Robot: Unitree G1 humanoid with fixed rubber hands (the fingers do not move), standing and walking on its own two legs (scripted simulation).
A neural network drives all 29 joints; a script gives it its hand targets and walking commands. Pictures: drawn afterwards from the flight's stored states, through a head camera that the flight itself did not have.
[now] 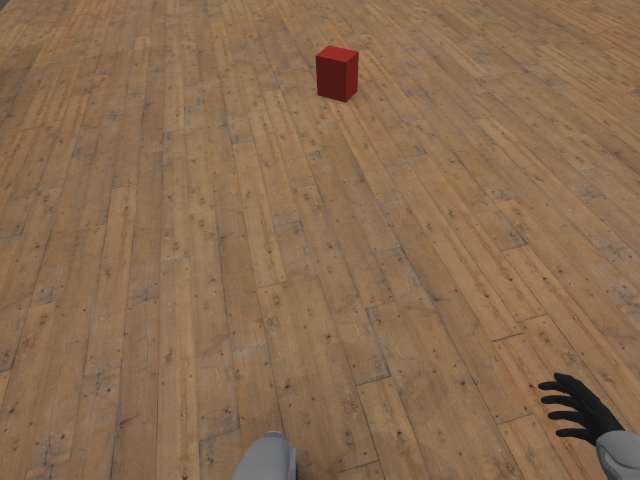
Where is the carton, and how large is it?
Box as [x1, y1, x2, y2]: [316, 46, 358, 102]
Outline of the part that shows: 327,46 316,55 317,94 345,102 357,89 358,52 333,46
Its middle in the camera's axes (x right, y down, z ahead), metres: +0.11 -1.03 +2.38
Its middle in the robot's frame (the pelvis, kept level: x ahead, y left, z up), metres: +2.38 +0.11 -0.66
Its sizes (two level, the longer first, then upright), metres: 0.206 0.157 0.250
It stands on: the floor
